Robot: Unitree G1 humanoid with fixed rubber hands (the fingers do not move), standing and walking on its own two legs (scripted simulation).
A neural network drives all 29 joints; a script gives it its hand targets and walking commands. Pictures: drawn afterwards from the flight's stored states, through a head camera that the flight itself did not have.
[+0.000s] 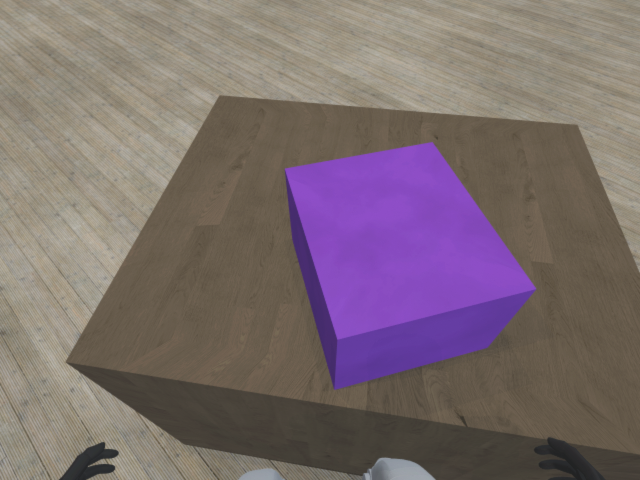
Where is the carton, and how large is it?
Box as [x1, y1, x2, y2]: [285, 142, 535, 389]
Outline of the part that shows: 432,142 285,168 292,239 334,389 487,347 535,289 530,280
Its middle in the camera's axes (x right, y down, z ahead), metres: +0.10 +0.02 +0.60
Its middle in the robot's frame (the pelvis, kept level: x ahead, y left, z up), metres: +0.42 -0.10 -0.02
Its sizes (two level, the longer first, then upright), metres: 0.292 0.249 0.177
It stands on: a pedestal, 0.63 m high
